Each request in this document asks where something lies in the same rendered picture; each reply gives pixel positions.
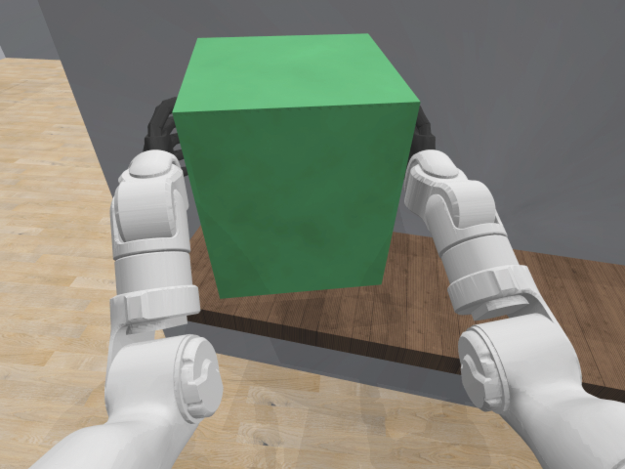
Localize left robot forearm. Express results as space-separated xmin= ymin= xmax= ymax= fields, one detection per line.
xmin=104 ymin=149 xmax=200 ymax=415

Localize table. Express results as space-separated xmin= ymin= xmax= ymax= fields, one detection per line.
xmin=187 ymin=225 xmax=625 ymax=404

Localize robot left upper arm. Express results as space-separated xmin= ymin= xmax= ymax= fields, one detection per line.
xmin=28 ymin=334 xmax=224 ymax=469

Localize right robot hand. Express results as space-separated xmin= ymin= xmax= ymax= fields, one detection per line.
xmin=404 ymin=106 xmax=436 ymax=178

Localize robot right upper arm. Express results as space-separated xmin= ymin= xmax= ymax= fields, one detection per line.
xmin=458 ymin=314 xmax=625 ymax=469

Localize left robot hand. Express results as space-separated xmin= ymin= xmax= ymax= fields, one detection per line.
xmin=143 ymin=97 xmax=188 ymax=176

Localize right robot forearm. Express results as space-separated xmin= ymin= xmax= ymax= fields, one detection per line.
xmin=404 ymin=149 xmax=582 ymax=385

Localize carton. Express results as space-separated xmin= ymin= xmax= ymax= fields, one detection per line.
xmin=172 ymin=33 xmax=421 ymax=299

